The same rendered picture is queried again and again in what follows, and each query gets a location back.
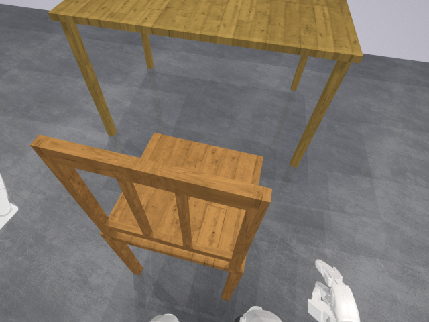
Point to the right robot shin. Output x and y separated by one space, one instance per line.
254 307

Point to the robot right hand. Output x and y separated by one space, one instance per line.
339 303

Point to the table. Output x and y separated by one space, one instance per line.
316 28

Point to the chair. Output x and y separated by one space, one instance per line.
181 198

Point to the robot left hand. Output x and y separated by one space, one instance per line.
7 210

